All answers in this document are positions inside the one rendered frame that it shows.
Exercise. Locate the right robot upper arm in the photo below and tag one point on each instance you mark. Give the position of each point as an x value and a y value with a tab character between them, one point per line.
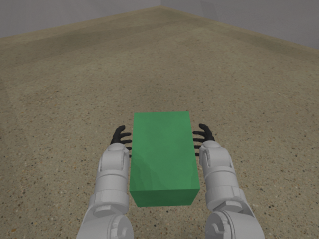
223	224

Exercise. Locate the robot left forearm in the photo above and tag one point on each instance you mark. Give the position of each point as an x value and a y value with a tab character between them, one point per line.
111	184

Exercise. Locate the carton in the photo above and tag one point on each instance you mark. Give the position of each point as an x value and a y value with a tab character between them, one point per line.
163	162

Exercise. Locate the left robot hand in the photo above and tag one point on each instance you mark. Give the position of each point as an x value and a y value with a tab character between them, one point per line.
118	135

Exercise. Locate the right robot hand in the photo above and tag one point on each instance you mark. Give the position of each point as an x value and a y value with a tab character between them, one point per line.
207	134

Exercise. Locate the left robot upper arm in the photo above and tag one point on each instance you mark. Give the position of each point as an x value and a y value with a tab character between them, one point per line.
115	226

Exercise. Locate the robot right forearm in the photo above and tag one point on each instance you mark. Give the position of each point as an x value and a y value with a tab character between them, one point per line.
222	188

